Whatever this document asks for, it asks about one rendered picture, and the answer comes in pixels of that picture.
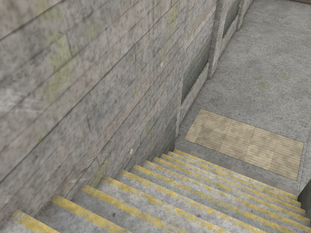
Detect stairs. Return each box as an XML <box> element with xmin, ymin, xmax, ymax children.
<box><xmin>0</xmin><ymin>149</ymin><xmax>311</xmax><ymax>233</ymax></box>

